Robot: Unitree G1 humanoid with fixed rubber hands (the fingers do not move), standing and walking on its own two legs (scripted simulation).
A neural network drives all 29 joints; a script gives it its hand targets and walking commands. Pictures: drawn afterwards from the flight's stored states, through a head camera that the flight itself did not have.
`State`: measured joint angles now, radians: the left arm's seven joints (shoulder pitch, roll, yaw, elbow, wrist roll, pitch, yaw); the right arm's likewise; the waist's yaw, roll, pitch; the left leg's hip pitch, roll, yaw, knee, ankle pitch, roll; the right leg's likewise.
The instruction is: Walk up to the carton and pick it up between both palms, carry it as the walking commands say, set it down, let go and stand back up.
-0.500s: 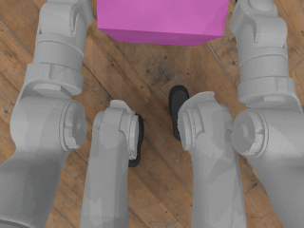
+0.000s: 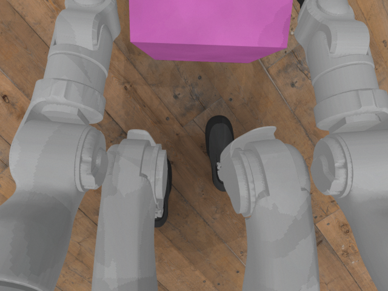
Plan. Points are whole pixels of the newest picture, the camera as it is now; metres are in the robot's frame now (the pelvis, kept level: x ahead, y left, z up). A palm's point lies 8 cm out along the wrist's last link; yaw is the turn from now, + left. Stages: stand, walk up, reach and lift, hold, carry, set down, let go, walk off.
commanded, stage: set down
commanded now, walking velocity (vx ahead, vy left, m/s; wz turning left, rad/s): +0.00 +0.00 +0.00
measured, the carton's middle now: out of the picture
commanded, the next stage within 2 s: none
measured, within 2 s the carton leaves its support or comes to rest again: rests again in 0.50 s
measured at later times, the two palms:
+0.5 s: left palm out of the picture +0.55 +0.10 -0.18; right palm out of the picture +0.51 -0.20 -0.17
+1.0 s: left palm out of the picture +0.56 +0.10 -0.19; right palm out of the picture +0.52 -0.21 -0.18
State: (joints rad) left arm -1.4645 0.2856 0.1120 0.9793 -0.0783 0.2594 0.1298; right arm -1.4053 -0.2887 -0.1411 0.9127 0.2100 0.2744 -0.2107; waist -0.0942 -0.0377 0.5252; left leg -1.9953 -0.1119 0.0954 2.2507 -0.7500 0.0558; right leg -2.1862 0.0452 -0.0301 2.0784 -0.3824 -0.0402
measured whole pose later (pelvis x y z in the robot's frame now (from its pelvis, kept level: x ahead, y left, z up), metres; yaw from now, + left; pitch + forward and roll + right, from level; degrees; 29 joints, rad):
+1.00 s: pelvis -0.01 +0.01 -0.03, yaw +1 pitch +28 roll -2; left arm -1.58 0.30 0.02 1.16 -0.11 0.19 0.08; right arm -1.51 -0.35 -0.17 1.21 0.22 0.15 -0.13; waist -0.08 -0.02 0.51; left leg -2.13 -0.16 0.06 2.33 -0.69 0.06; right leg -2.26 -0.02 -0.07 2.12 -0.36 -0.04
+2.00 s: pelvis +0.00 +0.01 -0.02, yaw +0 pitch +31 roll -3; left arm -1.52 0.35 -0.05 1.12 -0.12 0.13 0.08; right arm -1.53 -0.33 -0.29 1.29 0.22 0.03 -0.12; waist -0.09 -0.05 0.52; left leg -2.12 -0.14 0.04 2.33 -0.73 0.05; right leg -2.26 -0.01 -0.09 2.12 -0.39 -0.04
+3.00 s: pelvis +0.01 +0.00 +0.10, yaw +1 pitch +31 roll +0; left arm -1.33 0.49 0.05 0.60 -0.21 0.44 0.06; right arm -1.18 -0.32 -0.28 0.38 0.22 0.44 -0.19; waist -0.09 0.01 0.53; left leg -1.77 -0.11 0.04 1.90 -0.67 0.05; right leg -1.90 0.02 -0.05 1.76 -0.40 -0.04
